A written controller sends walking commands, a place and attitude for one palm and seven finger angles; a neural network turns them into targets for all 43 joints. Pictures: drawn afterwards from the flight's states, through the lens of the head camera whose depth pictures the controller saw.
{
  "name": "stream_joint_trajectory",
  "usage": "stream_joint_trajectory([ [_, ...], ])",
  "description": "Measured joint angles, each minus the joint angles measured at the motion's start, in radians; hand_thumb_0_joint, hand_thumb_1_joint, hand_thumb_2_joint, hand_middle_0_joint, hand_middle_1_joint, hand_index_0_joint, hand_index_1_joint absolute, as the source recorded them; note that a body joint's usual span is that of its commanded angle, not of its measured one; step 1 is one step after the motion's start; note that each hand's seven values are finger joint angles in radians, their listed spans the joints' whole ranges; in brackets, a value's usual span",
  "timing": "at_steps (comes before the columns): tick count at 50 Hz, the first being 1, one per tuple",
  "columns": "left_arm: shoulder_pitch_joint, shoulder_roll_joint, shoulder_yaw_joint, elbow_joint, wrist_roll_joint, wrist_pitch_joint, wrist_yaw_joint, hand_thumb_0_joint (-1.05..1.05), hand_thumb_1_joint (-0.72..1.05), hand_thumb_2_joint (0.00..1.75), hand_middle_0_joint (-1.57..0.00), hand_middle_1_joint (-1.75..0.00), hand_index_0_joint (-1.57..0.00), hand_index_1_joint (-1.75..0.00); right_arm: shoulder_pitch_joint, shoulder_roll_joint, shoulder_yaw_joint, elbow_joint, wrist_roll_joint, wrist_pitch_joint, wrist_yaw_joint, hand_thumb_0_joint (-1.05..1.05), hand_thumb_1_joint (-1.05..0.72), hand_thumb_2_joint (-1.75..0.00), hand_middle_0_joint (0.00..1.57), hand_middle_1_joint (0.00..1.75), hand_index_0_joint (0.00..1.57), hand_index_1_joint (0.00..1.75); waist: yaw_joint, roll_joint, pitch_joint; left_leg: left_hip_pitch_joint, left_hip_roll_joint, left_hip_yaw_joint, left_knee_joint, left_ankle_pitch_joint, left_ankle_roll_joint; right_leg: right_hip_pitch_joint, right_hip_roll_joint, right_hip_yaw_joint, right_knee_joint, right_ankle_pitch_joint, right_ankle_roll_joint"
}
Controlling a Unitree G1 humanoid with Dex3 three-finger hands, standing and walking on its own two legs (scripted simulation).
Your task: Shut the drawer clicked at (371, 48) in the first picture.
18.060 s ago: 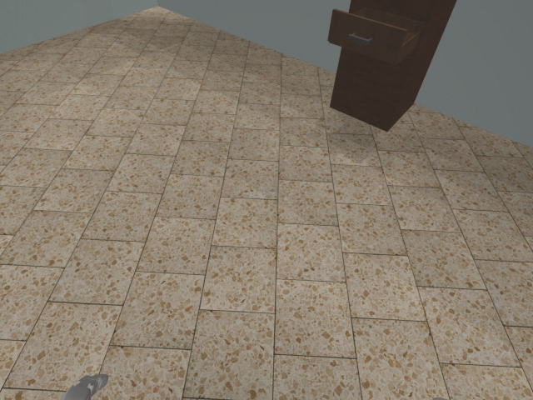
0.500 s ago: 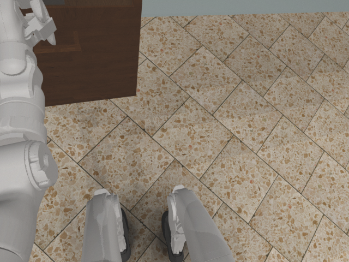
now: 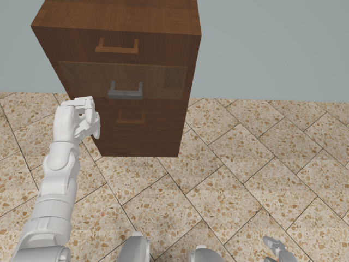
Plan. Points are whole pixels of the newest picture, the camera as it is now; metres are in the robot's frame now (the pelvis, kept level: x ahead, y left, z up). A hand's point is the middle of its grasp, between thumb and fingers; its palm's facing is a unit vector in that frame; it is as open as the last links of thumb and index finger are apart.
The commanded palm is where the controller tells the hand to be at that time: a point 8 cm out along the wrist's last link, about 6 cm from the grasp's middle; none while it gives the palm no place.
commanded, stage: draw the hand back to the body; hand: left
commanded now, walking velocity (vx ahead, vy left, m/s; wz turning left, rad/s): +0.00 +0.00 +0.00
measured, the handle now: (126, 89) +0.62 +0.16 -0.08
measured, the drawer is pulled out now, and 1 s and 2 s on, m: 0.00 0.00 0.00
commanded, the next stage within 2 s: step back with the hand held close in 0.94 s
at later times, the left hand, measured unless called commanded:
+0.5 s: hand (25, 157) +0.27 +0.22 +0.18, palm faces +0.24 -0.93 -0.29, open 3.3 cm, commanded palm +0.22 +0.27 +0.20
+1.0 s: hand out of the picture +0.18 +0.24 +0.24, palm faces +0.41 -0.83 -0.37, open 3.3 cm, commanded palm +0.13 +0.28 +0.27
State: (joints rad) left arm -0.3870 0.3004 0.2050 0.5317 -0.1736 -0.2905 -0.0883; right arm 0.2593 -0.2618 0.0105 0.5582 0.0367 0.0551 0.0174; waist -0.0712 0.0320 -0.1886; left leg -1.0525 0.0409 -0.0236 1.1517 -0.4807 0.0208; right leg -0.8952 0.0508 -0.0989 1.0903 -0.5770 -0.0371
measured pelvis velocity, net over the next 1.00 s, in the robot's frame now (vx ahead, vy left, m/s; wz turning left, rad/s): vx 0.01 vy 0.00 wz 0.02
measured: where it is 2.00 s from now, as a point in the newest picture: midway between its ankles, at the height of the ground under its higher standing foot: outside the picture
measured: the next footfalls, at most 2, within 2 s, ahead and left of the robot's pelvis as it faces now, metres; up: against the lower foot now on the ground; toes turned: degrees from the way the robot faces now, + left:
none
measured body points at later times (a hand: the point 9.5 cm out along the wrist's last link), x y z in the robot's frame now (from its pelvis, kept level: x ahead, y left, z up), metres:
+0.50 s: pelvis +0.01 +0.02 +0.08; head +0.01 +0.00 +0.53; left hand +0.25 +0.27 +0.20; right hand +0.20 -0.19 +0.00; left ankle +0.03 +0.10 -0.65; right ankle -0.03 -0.10 -0.65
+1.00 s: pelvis +0.01 +0.00 +0.09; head -0.01 -0.03 +0.54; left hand +0.16 +0.28 +0.26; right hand +0.21 -0.21 +0.01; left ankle +0.03 +0.10 -0.65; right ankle -0.03 -0.10 -0.65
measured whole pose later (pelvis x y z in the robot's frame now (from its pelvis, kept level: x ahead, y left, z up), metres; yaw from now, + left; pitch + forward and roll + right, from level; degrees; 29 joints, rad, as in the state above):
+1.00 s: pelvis +0.01 +0.00 +0.09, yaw +1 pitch -4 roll +0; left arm 0.53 0.32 0.27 -0.43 -0.09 -0.06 0.10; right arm 0.20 -0.23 0.03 0.58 0.02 -0.05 -0.08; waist 0.07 0.08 0.01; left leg -0.17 0.00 0.02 0.47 -0.23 0.02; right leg -0.04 0.03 -0.05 0.42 -0.31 -0.03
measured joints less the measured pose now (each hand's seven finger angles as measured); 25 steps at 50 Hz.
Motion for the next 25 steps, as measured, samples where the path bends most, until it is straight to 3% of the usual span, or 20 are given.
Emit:
stream_joint_trajectory([
  [4, 0.107, -0.016, -0.049, -0.054, -0.005, -0.003, -0.028, 0.01, 0.9, 0.91, -1.4, -1.6, -1.4, -1.6, -0.023, -0.019, -0.012, -0.037, 0.006, 0.008, -0.006, 0.01, -0.91, -0.9, 0.2, 0.3, 0.2, 0.3, 0.004, 0.001, 0.014, 0.111, -0.005, 0.006, -0.054, 0.008, 0.005, 0.112, -0.003, 0.007, -0.062, 0.016, 0.006],
  [7, 0.228, -0.02, -0.099, -0.164, 0.054, 0.079, 0.038, 0.01, 0.9, 0.9, -1.4, -1.6, -1.4, -1.6, -0.035, -0.009, -0.014, -0.069, 0.012, 0.052, -0.03, 0.01, -0.91, -0.9, 0.2, 0.3, 0.2, 0.3, 0.019, -0.004, 0.039, 0.228, -0.009, 0.035, -0.136, 0.03, 0.01, 0.214, -0.009, 0.036, -0.134, 0.043, 0.014],
  [11, 0.381, -0.015, -0.14, -0.307, 0.091, 0.174, 0.125, 0.02, 0.9, 0.9, -1.4, -1.6, -1.4, -1.6, -0.034, 0.011, 0.007, -0.104, 0.016, 0.083, -0.071, 0.01, -0.91, -0.9, 0.2, 0.3, 0.2, 0.3, 0.039, 0.004, 0.063, 0.378, -0.019, 0.061, -0.265, 0.076, 0.018, 0.352, -0.019, 0.062, -0.253, 0.093, 0.022],
  [17, 0.457, 0.02, -0.119, -0.429, 0.099, 0.249, 0.2, 0.02, 0.9, 0.9, -1.4, -1.6, -1.4, -1.6, -0.047, 0.039, 0.046, -0.09, 0.019, 0.069, -0.108, 0.01, -0.9, -0.9, 0.2, 0.3, 0.2, 0.3, 0.071, 0.015, 0.109, 0.548, -0.036, 0.063, -0.406, 0.134, 0.021, 0.521, -0.032, 0.064, -0.394, 0.151, 0.027],
  [25, 0.631, 0.012, -0.105, -0.662, 0.086, 0.272, 0.197, 0.02, 0.9, 0.9, -1.4, -1.6, -1.4, -1.6, -0.068, 0.041, 0.068, -0.056, 0.009, 0.015, -0.099, 0.01, -0.9, -0.9, 0.2, 0.3, 0.2, 0.3, 0.094, 0.037, 0.143, 0.728, -0.052, 0.07, -0.555, 0.19, 0.025, 0.699, -0.043, 0.072, -0.546, 0.213, 0.034],
])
